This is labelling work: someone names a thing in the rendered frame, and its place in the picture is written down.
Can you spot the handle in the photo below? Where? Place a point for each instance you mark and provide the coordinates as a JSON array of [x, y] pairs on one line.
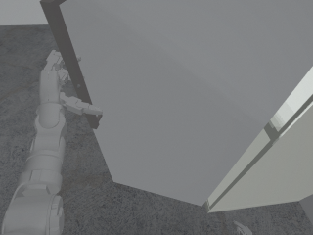
[[55, 19]]

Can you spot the robot left hand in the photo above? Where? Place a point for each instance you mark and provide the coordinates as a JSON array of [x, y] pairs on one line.
[[51, 81]]

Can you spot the left robot forearm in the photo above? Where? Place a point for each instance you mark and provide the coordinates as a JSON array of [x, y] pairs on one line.
[[42, 171]]

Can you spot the left robot upper arm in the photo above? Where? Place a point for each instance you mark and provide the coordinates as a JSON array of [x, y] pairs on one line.
[[35, 215]]

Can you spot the fridge door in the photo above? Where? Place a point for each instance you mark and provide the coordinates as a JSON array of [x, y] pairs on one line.
[[186, 86]]

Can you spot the robot right hand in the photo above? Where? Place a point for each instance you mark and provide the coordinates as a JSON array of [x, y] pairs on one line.
[[242, 230]]

